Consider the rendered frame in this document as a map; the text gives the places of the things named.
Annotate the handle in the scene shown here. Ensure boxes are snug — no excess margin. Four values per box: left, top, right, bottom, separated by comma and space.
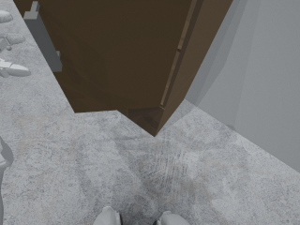
23, 1, 63, 72

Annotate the robot shin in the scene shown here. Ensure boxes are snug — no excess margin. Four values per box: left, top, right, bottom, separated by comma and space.
102, 206, 114, 212
160, 211, 172, 218

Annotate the left robot hand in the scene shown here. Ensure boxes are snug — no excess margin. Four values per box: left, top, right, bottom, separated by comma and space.
0, 10, 32, 78

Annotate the right robot shin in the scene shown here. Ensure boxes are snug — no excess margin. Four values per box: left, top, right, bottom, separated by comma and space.
160, 211, 172, 218

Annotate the robot left upper arm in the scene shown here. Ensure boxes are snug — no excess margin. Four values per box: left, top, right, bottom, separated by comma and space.
0, 136, 14, 225

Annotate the left robot shin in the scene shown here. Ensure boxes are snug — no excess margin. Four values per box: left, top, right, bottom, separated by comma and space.
102, 206, 114, 212

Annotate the cupboard door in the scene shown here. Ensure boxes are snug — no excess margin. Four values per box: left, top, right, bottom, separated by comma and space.
13, 0, 192, 113

